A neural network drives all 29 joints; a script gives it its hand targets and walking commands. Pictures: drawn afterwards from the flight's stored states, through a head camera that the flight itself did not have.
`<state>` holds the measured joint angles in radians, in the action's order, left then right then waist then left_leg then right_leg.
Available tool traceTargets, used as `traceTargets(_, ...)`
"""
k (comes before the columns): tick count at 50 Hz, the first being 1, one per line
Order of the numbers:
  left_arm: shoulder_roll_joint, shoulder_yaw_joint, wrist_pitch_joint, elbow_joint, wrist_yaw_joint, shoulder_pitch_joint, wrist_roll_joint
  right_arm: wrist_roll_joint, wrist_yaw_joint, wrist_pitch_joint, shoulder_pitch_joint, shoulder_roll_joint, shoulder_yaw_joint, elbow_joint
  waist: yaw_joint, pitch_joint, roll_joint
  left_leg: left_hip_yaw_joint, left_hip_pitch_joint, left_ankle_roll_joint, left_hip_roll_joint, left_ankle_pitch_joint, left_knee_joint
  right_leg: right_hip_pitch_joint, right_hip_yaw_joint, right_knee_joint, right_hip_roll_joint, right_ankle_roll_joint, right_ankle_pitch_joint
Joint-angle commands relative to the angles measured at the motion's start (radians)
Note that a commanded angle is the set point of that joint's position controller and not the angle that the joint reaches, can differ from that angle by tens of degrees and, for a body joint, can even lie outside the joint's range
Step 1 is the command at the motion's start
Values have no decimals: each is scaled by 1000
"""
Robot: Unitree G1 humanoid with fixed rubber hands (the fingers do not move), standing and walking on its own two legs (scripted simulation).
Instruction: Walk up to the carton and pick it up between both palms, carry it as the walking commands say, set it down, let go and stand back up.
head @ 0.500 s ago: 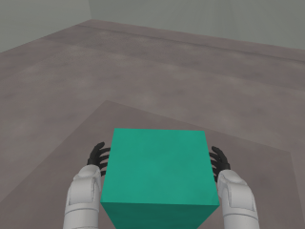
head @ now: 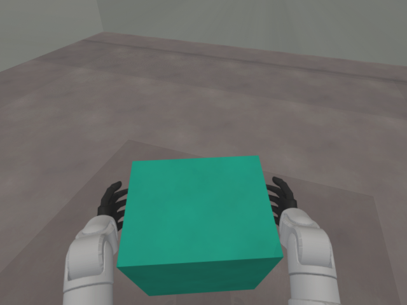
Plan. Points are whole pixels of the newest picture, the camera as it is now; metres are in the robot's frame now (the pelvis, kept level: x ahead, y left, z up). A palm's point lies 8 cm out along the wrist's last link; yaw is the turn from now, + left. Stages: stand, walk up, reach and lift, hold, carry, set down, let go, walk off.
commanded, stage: carry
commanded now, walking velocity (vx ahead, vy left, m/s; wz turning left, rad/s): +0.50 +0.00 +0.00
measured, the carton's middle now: (199, 231) +0.30 +0.03 +0.00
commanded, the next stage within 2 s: none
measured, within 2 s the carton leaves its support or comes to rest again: neither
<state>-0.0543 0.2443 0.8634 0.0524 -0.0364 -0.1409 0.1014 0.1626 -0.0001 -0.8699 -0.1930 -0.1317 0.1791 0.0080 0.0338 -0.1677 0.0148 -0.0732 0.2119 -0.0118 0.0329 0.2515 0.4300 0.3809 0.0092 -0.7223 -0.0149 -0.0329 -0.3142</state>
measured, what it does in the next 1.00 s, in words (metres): walks ahead: left foot, then right foot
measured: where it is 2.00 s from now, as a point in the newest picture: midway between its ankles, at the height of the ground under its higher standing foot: (201, 238)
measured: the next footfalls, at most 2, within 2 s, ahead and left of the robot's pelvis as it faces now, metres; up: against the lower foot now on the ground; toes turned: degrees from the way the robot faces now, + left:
left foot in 0.34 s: +0.21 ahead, +0.11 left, +0.00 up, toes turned +4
right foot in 0.60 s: +0.30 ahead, -0.10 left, +0.00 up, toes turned -13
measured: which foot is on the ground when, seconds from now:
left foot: down 0.00-0.12, up 0.14-0.32, down 0.34-0.68, up 0.70-0.80, down 0.82-1.00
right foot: down 0.00-0.38, up 0.40-0.58, down 0.60-0.88, up 0.90-1.00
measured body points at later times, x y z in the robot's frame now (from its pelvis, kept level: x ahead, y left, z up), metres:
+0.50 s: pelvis +0.20 +0.02 +0.00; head +0.16 +0.02 +0.45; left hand +0.45 +0.18 +0.08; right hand +0.43 -0.17 +0.08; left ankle +0.17 +0.10 -0.74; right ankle +0.13 -0.10 -0.72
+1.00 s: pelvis +0.50 +0.02 +0.00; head +0.50 +0.02 +0.45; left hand +0.77 +0.17 +0.07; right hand +0.72 -0.17 +0.05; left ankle +0.39 +0.10 -0.74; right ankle +0.40 -0.08 -0.68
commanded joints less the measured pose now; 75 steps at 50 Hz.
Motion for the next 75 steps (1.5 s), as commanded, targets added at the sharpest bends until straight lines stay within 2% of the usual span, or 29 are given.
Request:
traceTargets(1,-889,-822,150,305,-95,-498,-340,-363,90,-132,-459,-784,-771,385,-25,-103,-116,192,-123,145,241,170,-165,72,-117,256,-10,49,-71)
traceTargets(3,-874,-792,201,294,-70,-376,-351,-379,58,-180,-457,-768,-779,458,-8,-177,2,74,75,66,151,82,109,-230,53,378,-70,92,-87)
traceTargets(5,-844,-753,237,321,-35,-294,-338,-410,30,-218,-507,-744,-807,598,6,-140,353,-72,580,-10,-10,277,435,-563,443,517,-350,193,-28)
traceTargets(7,-816,-743,273,331,-9,-227,-307,-410,29,-270,-412,-723,-816,556,1,-86,143,45,545,-12,61,185,470,-432,354,541,-362,209,10)
traceTargets(13,-834,-773,280,557,55,-368,-309,-468,32,-291,-382,-817,-801,570,-28,-120,118,-58,204,3,-3,2,-116,-302,63,472,-227,166,77)
traceTargets(14,-810,-814,285,603,59,-356,-321,-449,32,-293,-319,-770,-766,559,-28,-183,7,-57,17,15,-9,-16,-153,-211,6,411,-201,120,-1)
traceTargets(18,-785,-858,297,592,43,-322,-330,-390,19,-280,-156,-677,-717,537,-57,-123,-307,419,-342,173,345,291,-309,325,-62,-56,-87,37,-86)
traceTargets(24,-755,-804,308,461,19,-203,-333,-389,-26,-268,-263,-658,-767,647,-39,-106,-67,205,-359,164,294,-298,-155,193,-181,186,-23,53,-64)
traceTargets(28,-758,-748,299,422,31,-122,-299,-379,-22,-295,-210,-665,-793,599,-14,-144,59,32,-74,100,146,-125,-58,-216,-162,314,-44,65,91)
traceTargets(31,-752,-755,294,484,37,-127,-292,-416,-16,-293,-339,-662,-834,700,11,-140,343,-107,487,12,-19,193,376,-635,330,515,-371,236,76)
traceTargets(35,-752,-749,289,463,64,-180,-248,-447,15,-293,-362,-662,-803,632,8,19,120,-19,591,21,27,338,208,-598,225,404,-354,230,603)
traceTargets(39,-742,-874,270,647,51,-371,-341,-369,17,-276,-97,-659,-708,460,-43,-148,-93,-135,-28,27,-52,-40,-109,-306,-86,233,-196,124,562)
traceTargets(40,-747,-895,274,657,56,-385,-352,-372,18,-268,-47,-675,-695,463,-81,-216,-199,11,-390,69,12,-212,-113,-37,-164,-62,-148,51,572)
traceTargets(41,-737,-887,272,653,51,-318,-348,-363,16,-257,-65,-638,-679,484,-71,-241,-424,350,-652,169,266,-691,-51,330,-239,-316,-28,-13,16)
traceTargets(42,-729,-900,281,623,47,-325,-358,-349,13,-259,-18,-647,-649,435,-63,-221,-441,422,-661,232,347,-825,-22,420,-116,-391,-26,23,-219)
traceTargets(43,-803,-954,280,642,21,-389,-418,-343,5,-237,-96,-679,-651,502,-64,-182,-361,456,-567,287,369,-1011,-41,400,-82,-326,-36,32,-295)
traceTargets(46,-824,-895,258,555,-4,-276,-420,-355,-25,-218,-109,-750,-719,550,-81,-50,-72,355,-674,207,311,-1177,-26,600,-141,-290,-17,55,-294)
traceTargets(48,-879,-838,247,486,0,-132,-363,-420,3,-213,-243,-732,-790,722,-65,-68,-72,224,-670,140,304,-1281,7,553,-175,-280,-11,36,-173)
traceTargets(53,-872,-778,216,474,16,-12,-275,-468,38,-212,-230,-703,-874,789,-17,-216,-53,-80,-312,25,111,-1204,154,-131,-337,245,119,38,424)
traceTargets(54,-852,-766,213,485,19,-21,-258,-484,46,-214,-228,-715,-882,744,-1,-246,-165,-96,-166,-8,89,-974,230,-337,-272,317,54,79,597)
traceTargets(55,-846,-761,205,533,24,-65,-244,-502,56,-215,-270,-710,-883,762,10,-283,-86,-74,18,-1,66,-796,345,-525,-210,217,-23,143,823)
traceTargets(56,-815,-774,196,593,32,-89,-257,-502,58,-219,-210,-712,-884,723,22,-345,113,-59,233,-23,-37,-85,660,-702,133,214,-285,263,1325)
traceTargets(57,-832,-803,198,634,36,-158,-273,-503,60,-218,-216,-726,-873,723,2,-358,162,52,305,0,-94,327,836,-702,268,247,-402,349,1385)
traceTargets(59,-794,-819,204,676,35,-219,-263,-490,70,-220,-218,-716,-854,638,-10,-221,-47,138,219,25,-24,272,827,-476,235,343,-402,287,1066)
traceTargets(66,-788,-851,248,506,-5,-161,-325,-355,55,-243,-37,-692,-714,434,-44,-224,91,1,-83,22,-9,132,-44,-215,25,387,-265,177,555)
traceTargets(68,-838,-911,240,543,-13,-249,-365,-350,52,-211,-133,-693,-688,530,-42,-269,-110,160,-163,51,126,-240,-66,-151,-68,297,-170,87,448)
traceTargets(70,-844,-907,234,595,-38,-300,-389,-366,45,-204,-180,-744,-718,578,-30,-183,-54,191,-11,97,137,53,-103,-206,-41,414,-138,25,237)
traceTargets(73,-847,-887,236,579,-47,-344,-390,-396,25,-212,-312,-774,-779,663,-32,-91,132,36,63,-11,93,-54,22,-241,-36,418,-189,16,485)
traceTargets(75,-807,-854,240,562,-21,-274,-360,-428,23,-224,-310,-756,-805,676,-37,-161,82,44,22,-5,105,-133,-8,-308,-46,325,-162,55,620)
